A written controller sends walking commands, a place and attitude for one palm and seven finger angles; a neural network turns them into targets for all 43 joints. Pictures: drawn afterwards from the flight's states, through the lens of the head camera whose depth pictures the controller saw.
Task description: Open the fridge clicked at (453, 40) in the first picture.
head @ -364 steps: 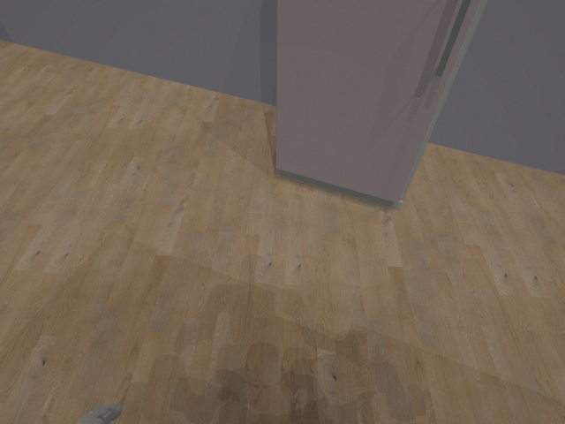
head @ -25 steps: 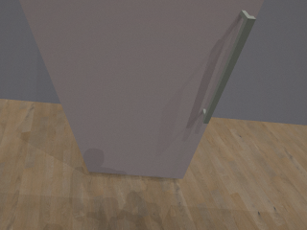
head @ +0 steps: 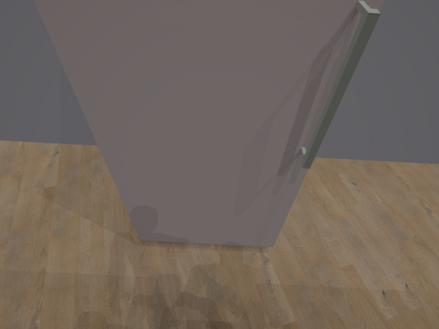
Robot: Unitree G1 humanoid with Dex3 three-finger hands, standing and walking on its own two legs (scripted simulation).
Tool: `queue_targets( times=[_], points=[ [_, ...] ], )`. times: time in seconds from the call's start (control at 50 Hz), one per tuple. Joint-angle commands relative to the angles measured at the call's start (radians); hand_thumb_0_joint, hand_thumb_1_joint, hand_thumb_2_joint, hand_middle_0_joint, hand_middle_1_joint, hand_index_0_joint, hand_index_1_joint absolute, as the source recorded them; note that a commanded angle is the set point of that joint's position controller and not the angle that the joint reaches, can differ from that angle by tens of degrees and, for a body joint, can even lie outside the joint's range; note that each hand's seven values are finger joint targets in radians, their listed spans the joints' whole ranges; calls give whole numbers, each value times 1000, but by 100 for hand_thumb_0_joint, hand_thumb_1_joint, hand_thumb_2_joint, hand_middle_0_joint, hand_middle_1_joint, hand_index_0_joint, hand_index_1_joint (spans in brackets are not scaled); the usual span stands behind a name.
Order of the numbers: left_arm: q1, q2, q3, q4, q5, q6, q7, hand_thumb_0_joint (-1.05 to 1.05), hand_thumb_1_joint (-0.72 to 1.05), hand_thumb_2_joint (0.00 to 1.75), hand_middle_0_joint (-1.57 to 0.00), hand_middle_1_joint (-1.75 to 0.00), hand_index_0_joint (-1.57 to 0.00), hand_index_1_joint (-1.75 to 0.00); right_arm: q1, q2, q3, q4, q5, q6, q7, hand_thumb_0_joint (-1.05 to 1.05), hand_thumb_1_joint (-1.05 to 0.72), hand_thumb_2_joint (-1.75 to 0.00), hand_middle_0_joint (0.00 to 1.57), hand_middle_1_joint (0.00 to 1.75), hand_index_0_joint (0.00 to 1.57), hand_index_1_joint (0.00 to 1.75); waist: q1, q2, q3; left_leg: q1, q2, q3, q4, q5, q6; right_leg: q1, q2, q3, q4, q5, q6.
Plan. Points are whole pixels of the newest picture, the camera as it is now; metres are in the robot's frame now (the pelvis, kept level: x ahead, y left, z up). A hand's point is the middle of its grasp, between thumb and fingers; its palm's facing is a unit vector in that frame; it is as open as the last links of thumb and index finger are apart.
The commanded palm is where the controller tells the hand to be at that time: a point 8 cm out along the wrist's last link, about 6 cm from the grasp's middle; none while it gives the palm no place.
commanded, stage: look again from close up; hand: right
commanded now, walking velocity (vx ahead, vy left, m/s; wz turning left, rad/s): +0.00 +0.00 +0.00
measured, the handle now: (328, 101) +0.54 -0.20 +0.14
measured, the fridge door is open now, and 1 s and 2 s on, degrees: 0 0 0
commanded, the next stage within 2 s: shuffle to correct the standing spot in 0.22 s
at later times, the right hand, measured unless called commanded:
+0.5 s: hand out of the picture +0.01 -0.18 -0.18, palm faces +0.05 +0.98 -0.21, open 7.4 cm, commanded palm none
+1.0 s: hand out of the picture +0.16 -0.17 -0.18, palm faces +0.07 +0.97 -0.24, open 7.3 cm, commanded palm none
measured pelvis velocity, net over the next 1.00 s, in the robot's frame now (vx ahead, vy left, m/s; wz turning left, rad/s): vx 0.10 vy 0.01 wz -0.07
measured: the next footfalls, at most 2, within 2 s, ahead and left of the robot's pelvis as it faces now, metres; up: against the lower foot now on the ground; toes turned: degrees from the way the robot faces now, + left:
left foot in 0.92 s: +0.16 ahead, +0.08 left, +0.00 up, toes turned -2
right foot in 1.28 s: +0.13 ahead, -0.13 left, +0.00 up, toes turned -9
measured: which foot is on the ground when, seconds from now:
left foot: down 0.00-0.64, up 0.66-0.90, down 0.92-1.00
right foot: down 0.00-0.94, up 0.96-1.00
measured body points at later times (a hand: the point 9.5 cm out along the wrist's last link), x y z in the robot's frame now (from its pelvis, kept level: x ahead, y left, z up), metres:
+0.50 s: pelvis +0.00 +0.01 +0.00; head +0.01 +0.01 +0.45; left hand +0.00 +0.24 -0.16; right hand +0.01 -0.23 -0.16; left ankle +0.01 +0.09 -0.74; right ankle -0.03 -0.13 -0.74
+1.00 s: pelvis +0.10 +0.01 -0.01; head +0.14 +0.03 +0.43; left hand +0.02 +0.21 -0.18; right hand +0.16 -0.22 -0.16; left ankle +0.12 +0.10 -0.74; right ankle -0.01 -0.11 -0.71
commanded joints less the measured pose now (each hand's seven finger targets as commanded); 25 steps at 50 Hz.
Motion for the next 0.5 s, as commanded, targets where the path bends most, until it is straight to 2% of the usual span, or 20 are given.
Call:
queue_targets(
  times=[0.0,0.12,0.18,0.3,0.32,0.36,0.4,0.42,0.44,0.46,0.48],
  points=[
    [43,103,15,-29,0,-16,10,0,90,90,-20,-30,-20,-30,21,-147,-25,-41,-1,-16,-8,0,-90,-90,20,30,20,30,2,21,-8,43,124,-144,-111,145,17,-73,-83,67,-69,127,-37],
    [39,114,17,-29,1,-16,10,0,90,90,-20,-30,-20,-30,18,-150,-26,-39,0,-17,-7,0,-90,-90,20,30,20,30,3,12,-10,36,123,-151,-119,139,17,-71,-84,68,-70,127,-34],
    [36,111,17,-28,2,-14,10,0,90,90,-20,-30,-20,-30,14,-151,-27,-37,0,-15,-5,0,-90,-90,20,30,20,30,1,10,6,19,122,-155,-133,81,17,-78,-84,65,-79,98,-33],
    [46,106,16,-24,1,-15,9,0,90,90,-20,-30,-20,-30,19,-153,-29,-42,-1,-17,-6,0,-90,-90,20,30,20,30,1,29,-11,38,121,-155,-134,101,17,-75,-84,65,-76,113,-33],
    [57,87,10,-18,3,-13,8,0,90,90,-20,-30,-20,-30,35,-128,-24,-36,-1,-15,-6,0,-90,-90,20,30,20,30,-1,17,-16,40,125,-156,-137,62,16,-79,-78,55,-64,86,-29],
    [90,57,3,-9,8,-3,4,0,90,90,-20,-30,-20,-30,62,-112,-25,-30,-4,-6,-5,0,-90,-90,20,30,20,30,-7,33,-2,36,130,-178,-151,-132,25,-116,-57,34,-40,-29,-29],
    [105,44,6,-13,12,5,-1,0,90,90,-20,-30,-20,-30,92,-128,-36,-32,-10,1,-3,0,-90,-90,20,30,20,30,-17,79,42,21,156,-234,-206,-318,50,-179,-25,5,21,-126,-31],
    [109,46,8,-17,13,8,-3,0,90,90,-20,-30,-20,-30,109,-140,-44,-34,-11,4,-3,0,-90,-90,20,30,20,30,-22,115,57,7,188,-280,-247,-404,66,-209,-12,-14,82,-145,-30],
    [114,40,11,-22,13,9,-4,0,90,90,-20,-30,-20,-30,123,-147,-52,-38,-12,5,-4,0,-90,-90,20,30,20,30,-22,154,66,-12,222,-323,-286,-451,87,-223,-11,-26,142,-141,-32],
    [113,41,13,-25,14,8,-5,0,90,90,-20,-30,-20,-30,129,-147,-57,-43,-13,3,-4,0,-90,-90,20,30,20,30,-23,144,81,-41,246,-351,-305,-454,107,-226,-20,-25,182,-137,-34],
    [126,33,13,-26,13,5,-6,0,90,90,-20,-30,-20,-30,126,-149,-63,-50,-14,1,-4,0,-90,-90,20,30,20,30,-16,134,80,-49,253,-344,-296,-425,119,-225,-26,-18,194,-135,-36]
  ],
)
